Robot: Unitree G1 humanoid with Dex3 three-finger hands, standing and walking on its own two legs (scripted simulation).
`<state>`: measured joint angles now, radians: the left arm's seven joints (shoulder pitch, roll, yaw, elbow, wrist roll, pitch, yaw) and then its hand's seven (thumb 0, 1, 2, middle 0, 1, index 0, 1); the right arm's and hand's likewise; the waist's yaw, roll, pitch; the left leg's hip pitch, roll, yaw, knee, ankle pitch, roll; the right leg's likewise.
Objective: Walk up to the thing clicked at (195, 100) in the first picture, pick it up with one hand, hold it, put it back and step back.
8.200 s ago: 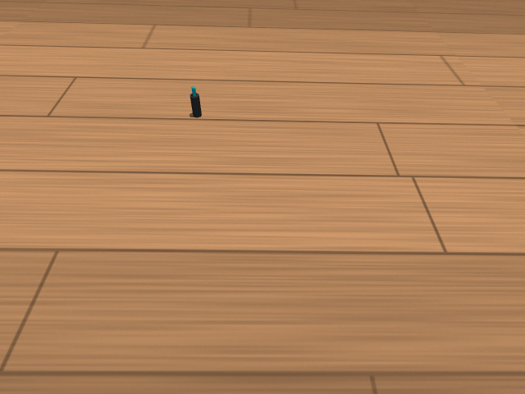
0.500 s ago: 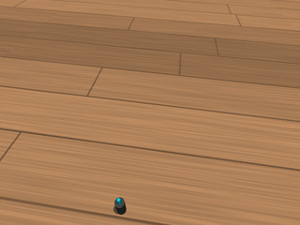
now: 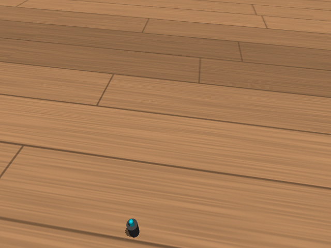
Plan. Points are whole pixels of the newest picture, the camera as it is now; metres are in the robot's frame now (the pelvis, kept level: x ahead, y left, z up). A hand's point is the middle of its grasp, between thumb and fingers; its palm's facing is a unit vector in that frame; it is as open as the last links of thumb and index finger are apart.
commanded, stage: stand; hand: left
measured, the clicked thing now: (132, 226) +0.35 +0.16 -0.68
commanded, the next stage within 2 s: go down in 0.64 s
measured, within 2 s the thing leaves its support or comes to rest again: neither
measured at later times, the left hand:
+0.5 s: hand out of the picture +0.08 +0.25 -0.16, palm faces -0.03 -0.94 -0.34, open 7.4 cm
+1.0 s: hand out of the picture +0.16 +0.26 -0.16, palm faces +0.04 -0.95 -0.32, open 11.5 cm
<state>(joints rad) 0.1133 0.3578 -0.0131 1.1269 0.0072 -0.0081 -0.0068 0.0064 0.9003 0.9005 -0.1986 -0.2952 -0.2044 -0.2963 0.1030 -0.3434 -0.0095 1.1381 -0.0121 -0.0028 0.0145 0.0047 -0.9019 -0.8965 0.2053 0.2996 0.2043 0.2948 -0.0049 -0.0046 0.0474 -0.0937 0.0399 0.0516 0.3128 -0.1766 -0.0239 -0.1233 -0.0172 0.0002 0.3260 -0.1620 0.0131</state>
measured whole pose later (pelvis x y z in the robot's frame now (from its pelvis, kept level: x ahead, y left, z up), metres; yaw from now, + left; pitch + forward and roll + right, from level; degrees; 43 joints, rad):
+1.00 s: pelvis -0.01 +0.00 -0.02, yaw +1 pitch +6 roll +0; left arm -0.05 0.35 0.16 1.02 0.07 0.00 -0.04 0.01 0.44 0.48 -0.06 -0.13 -0.06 -0.13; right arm 0.21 -0.24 -0.03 0.81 0.02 -0.05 -0.02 0.01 -0.90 -0.90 0.20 0.30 0.20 0.29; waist -0.03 -0.02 0.02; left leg -0.40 0.04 0.02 0.59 -0.28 -0.02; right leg -0.41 -0.02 -0.02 0.57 -0.26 0.01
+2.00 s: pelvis -0.02 +0.01 -0.12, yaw +2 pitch +20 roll -3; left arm 0.21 0.39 0.27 0.44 -0.01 0.15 -0.16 0.00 -0.45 0.13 -0.06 -0.08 -0.05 -0.09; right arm 0.22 -0.24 -0.01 0.53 0.00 -0.21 -0.08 0.01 -0.80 -0.87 0.21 0.30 0.21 0.29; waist -0.05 0.00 -0.14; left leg -1.07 0.04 -0.05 1.29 -0.57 -0.01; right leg -1.04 -0.03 -0.06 1.23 -0.54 0.02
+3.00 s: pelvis -0.08 +0.01 -0.32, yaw +0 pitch +33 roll -5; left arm -0.46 0.68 0.58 0.95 -0.14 -0.35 -0.63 -0.01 -0.56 0.06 -0.03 -0.05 -0.04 -0.05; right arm 0.13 -0.32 0.05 0.66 -0.01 -0.18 -0.02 0.01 -0.87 -0.89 0.21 0.30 0.21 0.29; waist -0.09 -0.01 -0.16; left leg -1.91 0.03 -0.09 2.01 -0.68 -0.02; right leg -1.87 -0.04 -0.05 1.95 -0.65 0.02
